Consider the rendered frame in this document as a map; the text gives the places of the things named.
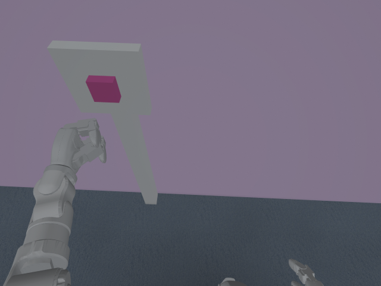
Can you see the robot right shin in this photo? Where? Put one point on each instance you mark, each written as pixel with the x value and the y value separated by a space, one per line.
pixel 228 279

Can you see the robot left forearm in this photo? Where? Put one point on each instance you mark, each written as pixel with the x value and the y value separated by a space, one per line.
pixel 46 242

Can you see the robot left hand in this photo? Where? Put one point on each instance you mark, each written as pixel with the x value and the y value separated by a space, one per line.
pixel 69 150

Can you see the robot left upper arm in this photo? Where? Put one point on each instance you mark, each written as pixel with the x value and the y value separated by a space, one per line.
pixel 49 277

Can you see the button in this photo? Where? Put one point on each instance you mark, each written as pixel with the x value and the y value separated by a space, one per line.
pixel 103 88

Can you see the robot right hand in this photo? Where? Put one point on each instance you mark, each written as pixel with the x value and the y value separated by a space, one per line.
pixel 306 275

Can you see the panel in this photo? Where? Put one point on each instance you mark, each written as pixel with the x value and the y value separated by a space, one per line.
pixel 77 60

